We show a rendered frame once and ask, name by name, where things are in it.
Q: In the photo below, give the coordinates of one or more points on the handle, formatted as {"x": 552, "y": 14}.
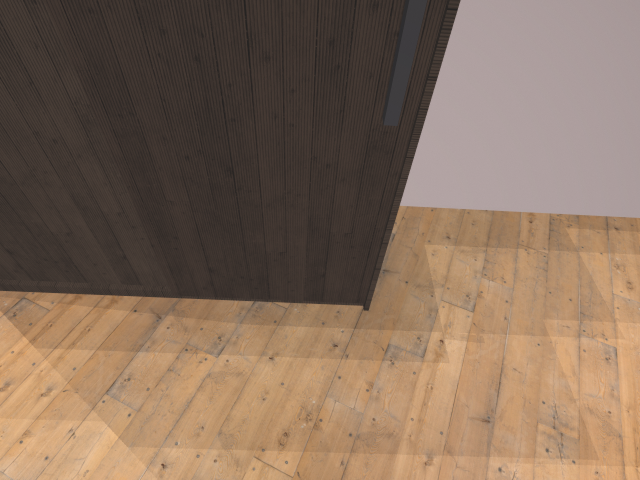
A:
{"x": 406, "y": 45}

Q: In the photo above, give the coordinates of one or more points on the wardrobe door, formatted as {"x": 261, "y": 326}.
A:
{"x": 65, "y": 213}
{"x": 249, "y": 133}

